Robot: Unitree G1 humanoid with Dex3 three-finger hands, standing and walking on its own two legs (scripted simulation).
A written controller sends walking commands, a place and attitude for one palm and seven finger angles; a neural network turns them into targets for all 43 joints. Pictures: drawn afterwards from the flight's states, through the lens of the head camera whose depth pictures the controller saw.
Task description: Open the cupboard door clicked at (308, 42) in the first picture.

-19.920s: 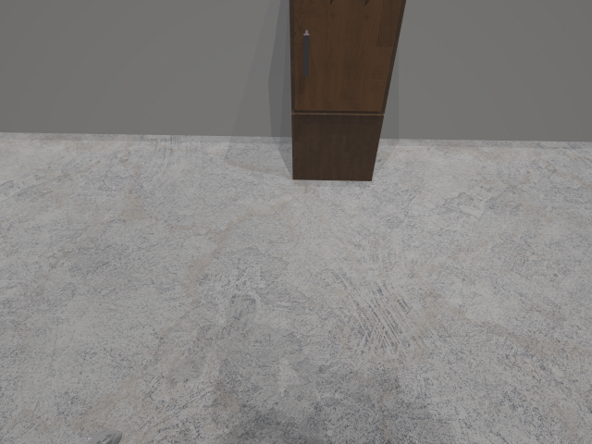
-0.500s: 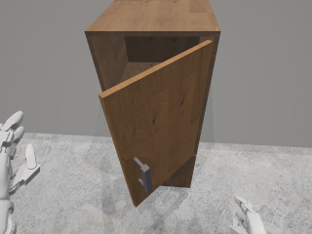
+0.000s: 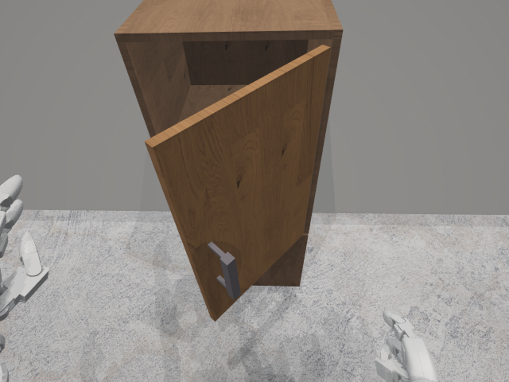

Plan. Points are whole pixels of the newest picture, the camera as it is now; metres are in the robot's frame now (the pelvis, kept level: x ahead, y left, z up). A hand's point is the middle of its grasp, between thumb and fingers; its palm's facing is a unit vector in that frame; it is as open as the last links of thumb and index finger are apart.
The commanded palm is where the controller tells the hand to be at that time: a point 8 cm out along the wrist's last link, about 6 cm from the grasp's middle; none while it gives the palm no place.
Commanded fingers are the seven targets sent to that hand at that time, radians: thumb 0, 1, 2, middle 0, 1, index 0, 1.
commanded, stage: step back with the hand held close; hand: left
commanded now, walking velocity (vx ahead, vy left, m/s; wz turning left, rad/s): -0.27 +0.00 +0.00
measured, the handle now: (224, 271) +0.34 +0.10 -0.10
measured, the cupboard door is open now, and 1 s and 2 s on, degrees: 48 48 48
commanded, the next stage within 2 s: stop stepping back and stand still in 1.34 s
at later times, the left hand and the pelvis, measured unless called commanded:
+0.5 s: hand (2, 331) +0.14 +0.28 +0.15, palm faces +0.43 -0.74 -0.51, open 7.4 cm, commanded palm +0.07 +0.32 +0.17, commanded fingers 0.00 0.90 0.90 -0.20 -0.30 -0.20 -0.30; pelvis -0.06 +0.01 -0.01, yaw +1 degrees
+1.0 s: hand out of the picture +0.11 +0.28 +0.15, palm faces +0.43 -0.75 -0.51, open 7.4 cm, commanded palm +0.04 +0.31 +0.17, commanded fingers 0.00 0.90 0.90 -0.20 -0.30 -0.20 -0.30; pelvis -0.10 +0.01 -0.01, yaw +0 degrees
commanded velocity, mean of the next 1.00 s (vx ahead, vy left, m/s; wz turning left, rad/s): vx -0.32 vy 0.00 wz -0.01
